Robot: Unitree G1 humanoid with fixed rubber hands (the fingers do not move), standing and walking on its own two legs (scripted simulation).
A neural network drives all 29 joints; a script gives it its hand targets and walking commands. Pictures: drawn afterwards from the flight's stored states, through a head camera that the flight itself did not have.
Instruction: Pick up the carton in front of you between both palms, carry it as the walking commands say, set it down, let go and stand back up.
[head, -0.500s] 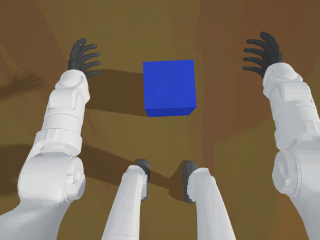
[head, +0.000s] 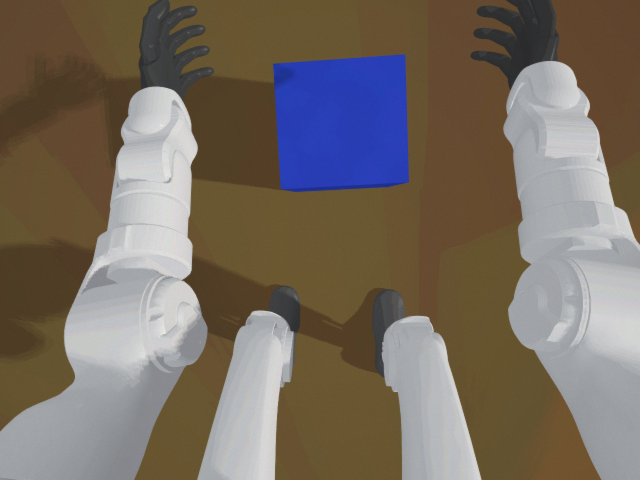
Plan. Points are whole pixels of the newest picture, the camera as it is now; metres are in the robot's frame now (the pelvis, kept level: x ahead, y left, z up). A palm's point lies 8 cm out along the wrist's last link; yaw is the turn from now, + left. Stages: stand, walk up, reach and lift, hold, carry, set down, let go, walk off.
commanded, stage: reach and lift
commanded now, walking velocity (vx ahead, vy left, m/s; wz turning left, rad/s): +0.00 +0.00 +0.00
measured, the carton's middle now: (340, 135) +0.52 +0.00 -0.50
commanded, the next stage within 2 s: none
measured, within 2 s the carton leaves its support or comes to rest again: leaves its support in 1.54 s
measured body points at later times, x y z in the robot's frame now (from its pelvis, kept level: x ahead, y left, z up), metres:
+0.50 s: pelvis -0.06 +0.00 -0.22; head +0.32 -0.01 +0.01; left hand +0.52 +0.19 -0.38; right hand +0.54 -0.18 -0.38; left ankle +0.05 +0.13 -0.59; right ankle +0.05 -0.12 -0.59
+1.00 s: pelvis -0.05 +0.00 -0.26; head +0.33 -0.01 -0.03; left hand +0.52 +0.18 -0.43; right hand +0.54 -0.17 -0.43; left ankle +0.05 +0.13 -0.59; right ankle +0.05 -0.12 -0.59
